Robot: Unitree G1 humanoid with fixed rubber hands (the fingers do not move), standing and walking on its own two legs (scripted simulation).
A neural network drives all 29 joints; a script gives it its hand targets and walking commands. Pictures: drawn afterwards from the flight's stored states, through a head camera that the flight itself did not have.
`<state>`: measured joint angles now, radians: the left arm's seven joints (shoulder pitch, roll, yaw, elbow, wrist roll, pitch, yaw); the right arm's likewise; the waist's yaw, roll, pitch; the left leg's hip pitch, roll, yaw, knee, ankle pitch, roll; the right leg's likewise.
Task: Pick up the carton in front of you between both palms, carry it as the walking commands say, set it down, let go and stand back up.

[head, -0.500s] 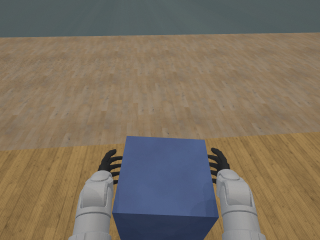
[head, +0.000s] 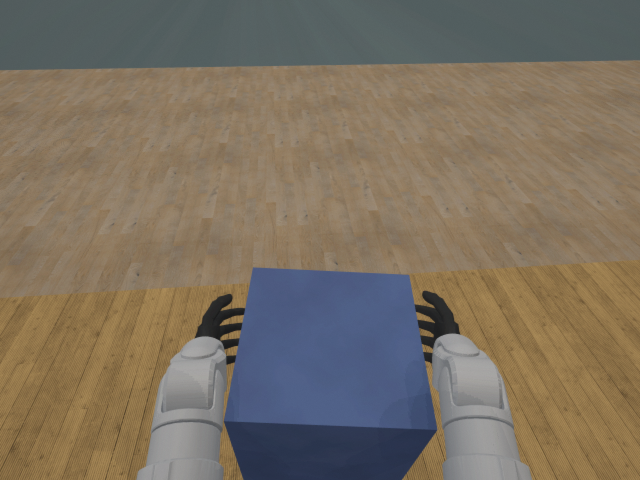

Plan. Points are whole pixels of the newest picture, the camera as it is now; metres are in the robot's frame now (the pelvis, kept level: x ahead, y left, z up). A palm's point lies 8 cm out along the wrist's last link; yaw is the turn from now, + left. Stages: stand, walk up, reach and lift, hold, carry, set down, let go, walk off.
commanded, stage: hold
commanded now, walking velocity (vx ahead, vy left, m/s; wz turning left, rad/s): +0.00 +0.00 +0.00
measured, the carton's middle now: (325, 384) +0.28 +0.00 -0.02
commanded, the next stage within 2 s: carry in 0.72 s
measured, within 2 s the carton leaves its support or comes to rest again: neither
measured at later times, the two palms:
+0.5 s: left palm (209, 351) +0.29 +0.15 +0.05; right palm (445, 348) +0.29 -0.15 +0.05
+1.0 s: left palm (214, 319) +0.33 +0.15 +0.07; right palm (439, 314) +0.33 -0.15 +0.07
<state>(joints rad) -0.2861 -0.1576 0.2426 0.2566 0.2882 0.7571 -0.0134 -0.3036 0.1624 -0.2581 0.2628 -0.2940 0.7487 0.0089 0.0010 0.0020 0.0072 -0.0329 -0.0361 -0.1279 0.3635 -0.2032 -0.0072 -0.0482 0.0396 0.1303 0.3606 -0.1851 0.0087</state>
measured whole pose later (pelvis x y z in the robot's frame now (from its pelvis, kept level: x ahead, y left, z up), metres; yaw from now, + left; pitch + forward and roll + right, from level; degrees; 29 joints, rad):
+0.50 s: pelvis +0.00 +0.00 +0.00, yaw +0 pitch -7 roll +0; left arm -0.26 -0.15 0.22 0.24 0.28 0.77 -0.01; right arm -0.28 0.16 -0.24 0.24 -0.28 0.76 0.00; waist 0.00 0.00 0.01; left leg -0.03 -0.04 -0.12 0.35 -0.20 -0.01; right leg -0.04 0.04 0.13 0.35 -0.18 0.01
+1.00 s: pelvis +0.05 +0.00 -0.02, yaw +1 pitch +3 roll +0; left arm -0.20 -0.14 0.13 -0.05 0.16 0.95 0.06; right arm -0.21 0.12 -0.15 -0.05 -0.16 0.94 -0.05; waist 0.00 0.01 -0.17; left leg -0.30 0.03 -0.02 0.61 -0.40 0.00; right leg -0.28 -0.01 -0.01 0.57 -0.34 0.01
